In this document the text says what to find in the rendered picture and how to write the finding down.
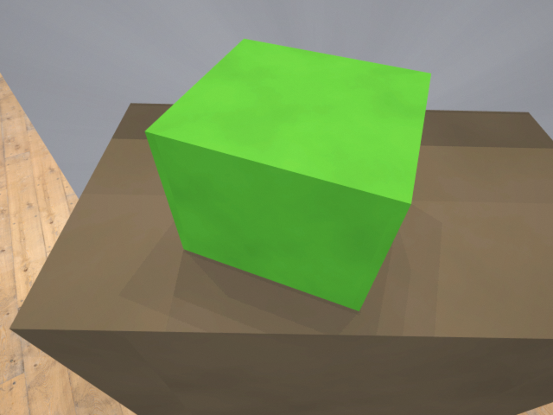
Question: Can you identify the pedestal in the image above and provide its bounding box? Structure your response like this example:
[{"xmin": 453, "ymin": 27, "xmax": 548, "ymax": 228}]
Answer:
[{"xmin": 10, "ymin": 103, "xmax": 553, "ymax": 415}]

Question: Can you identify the carton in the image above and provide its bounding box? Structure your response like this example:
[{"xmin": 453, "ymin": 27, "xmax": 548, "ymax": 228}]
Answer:
[{"xmin": 145, "ymin": 39, "xmax": 431, "ymax": 311}]

